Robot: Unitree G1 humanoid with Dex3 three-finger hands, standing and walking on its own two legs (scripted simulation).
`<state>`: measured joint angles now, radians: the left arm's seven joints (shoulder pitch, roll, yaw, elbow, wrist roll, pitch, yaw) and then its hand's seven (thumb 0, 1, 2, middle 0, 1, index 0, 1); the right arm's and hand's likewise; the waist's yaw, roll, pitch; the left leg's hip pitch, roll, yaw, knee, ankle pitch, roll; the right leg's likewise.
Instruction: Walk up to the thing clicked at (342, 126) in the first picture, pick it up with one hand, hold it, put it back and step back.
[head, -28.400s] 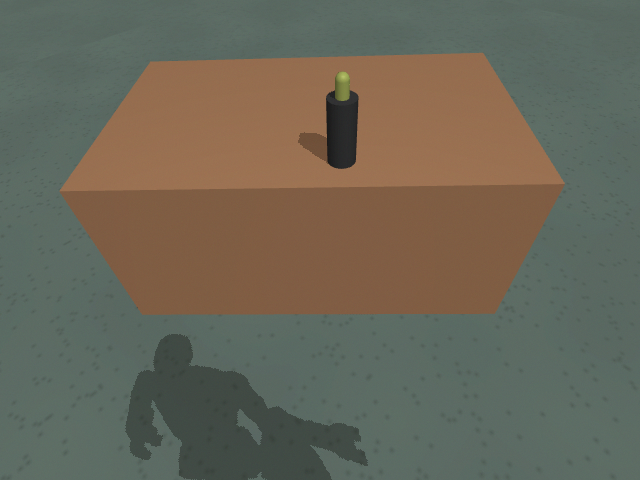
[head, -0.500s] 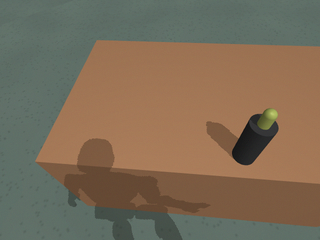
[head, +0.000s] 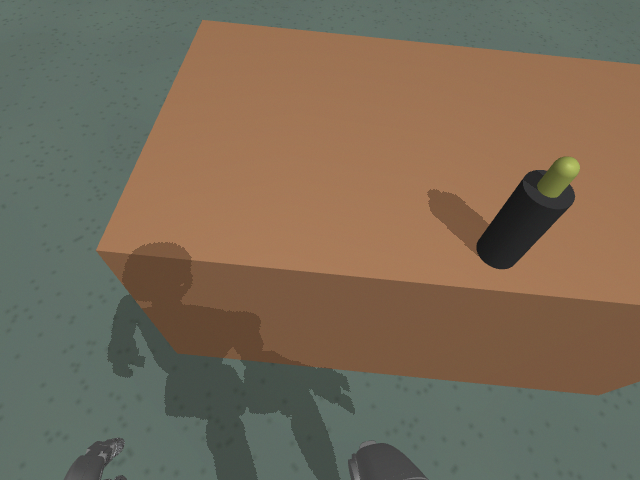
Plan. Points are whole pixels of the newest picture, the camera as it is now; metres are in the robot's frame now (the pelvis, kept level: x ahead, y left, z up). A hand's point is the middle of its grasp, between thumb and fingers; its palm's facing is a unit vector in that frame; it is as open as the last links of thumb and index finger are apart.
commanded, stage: step back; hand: right
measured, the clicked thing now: (528, 212) +0.52 -0.32 -0.05
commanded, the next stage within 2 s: none
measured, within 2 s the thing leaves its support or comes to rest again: neither
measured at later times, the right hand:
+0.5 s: hand out of the picture -0.01 -0.27 -0.16, palm faces +0.01 +0.92 -0.40, open 7.4 cm
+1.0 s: hand out of the picture -0.15 -0.31 -0.15, palm faces +0.08 +0.89 -0.44, open 7.4 cm
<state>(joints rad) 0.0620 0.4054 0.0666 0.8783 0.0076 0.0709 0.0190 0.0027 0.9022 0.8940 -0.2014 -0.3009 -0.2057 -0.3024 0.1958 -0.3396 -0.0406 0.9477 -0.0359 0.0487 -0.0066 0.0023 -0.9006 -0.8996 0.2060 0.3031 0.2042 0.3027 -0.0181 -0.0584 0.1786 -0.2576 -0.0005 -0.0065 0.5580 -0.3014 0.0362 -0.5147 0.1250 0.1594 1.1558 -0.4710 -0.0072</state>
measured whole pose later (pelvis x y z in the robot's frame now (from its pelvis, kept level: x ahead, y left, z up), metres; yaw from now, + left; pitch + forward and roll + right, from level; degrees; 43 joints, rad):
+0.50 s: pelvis -0.10 +0.01 -0.01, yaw -3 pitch +0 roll +1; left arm 0.12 0.35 0.06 0.77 0.04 0.05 0.01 0.00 0.90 0.89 -0.20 -0.30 -0.21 -0.30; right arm 0.13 -0.40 -0.04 0.85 0.01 0.04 -0.03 0.00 -0.90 -0.90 0.20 0.30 0.20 0.30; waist 0.01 0.01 0.16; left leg -0.34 -0.04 -0.09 0.90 -0.51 -0.01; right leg -0.36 0.00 0.04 0.59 -0.23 -0.01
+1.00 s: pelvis -0.26 -0.01 -0.02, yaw -6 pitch -3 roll -3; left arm 0.19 0.37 0.08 0.86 0.04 0.06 -0.02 0.00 0.90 0.89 -0.20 -0.30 -0.20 -0.30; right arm 0.08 -0.43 -0.06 0.79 -0.02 0.04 -0.03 0.00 -0.90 -0.90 0.21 0.30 0.20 0.30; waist 0.00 0.06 0.21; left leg -0.45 0.11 -0.07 0.72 -0.25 -0.01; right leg -0.22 0.05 0.03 0.66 -0.38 0.01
